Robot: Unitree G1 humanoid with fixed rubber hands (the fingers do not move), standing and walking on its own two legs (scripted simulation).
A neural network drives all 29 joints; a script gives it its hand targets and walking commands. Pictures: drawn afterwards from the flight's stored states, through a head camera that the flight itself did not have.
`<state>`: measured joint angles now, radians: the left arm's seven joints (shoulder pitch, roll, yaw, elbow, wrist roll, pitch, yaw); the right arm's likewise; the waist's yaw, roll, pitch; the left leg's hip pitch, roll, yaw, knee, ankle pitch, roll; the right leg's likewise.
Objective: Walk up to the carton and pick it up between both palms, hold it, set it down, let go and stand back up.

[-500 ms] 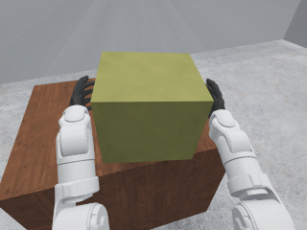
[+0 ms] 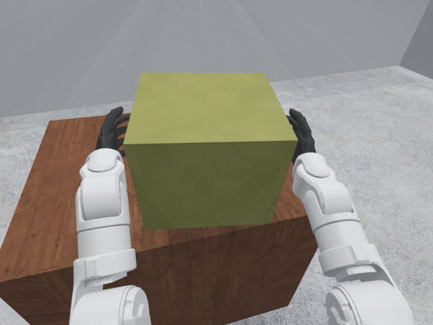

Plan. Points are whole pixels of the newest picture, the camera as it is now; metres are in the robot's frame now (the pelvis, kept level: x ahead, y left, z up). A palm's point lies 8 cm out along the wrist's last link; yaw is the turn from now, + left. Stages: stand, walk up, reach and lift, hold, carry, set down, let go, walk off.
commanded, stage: hold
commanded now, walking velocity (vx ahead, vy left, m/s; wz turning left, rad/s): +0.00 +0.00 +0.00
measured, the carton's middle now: (206, 149) +0.41 +0.02 +0.16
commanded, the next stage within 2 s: none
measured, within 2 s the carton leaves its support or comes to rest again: neither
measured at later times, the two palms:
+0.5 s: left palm (112, 155) +0.35 +0.18 +0.20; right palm (305, 155) +0.35 -0.15 +0.19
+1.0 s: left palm (111, 154) +0.35 +0.18 +0.19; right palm (303, 154) +0.35 -0.15 +0.19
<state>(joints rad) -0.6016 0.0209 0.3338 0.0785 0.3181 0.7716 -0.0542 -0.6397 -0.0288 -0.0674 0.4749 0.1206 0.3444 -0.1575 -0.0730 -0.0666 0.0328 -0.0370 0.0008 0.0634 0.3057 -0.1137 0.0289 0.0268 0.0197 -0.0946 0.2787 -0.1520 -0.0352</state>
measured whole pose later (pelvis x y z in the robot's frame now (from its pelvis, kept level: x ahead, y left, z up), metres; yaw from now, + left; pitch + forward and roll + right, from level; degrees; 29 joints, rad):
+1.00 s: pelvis +0.00 +0.00 +0.00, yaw +1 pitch -10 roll +0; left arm -0.57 0.02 0.33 0.05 0.32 0.78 -0.07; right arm -0.62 -0.03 -0.05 0.44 0.15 0.36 -0.17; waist -0.09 -0.06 0.04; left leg -0.02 0.00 0.05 0.31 -0.12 0.02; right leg 0.05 0.02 -0.10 0.28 -0.16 -0.04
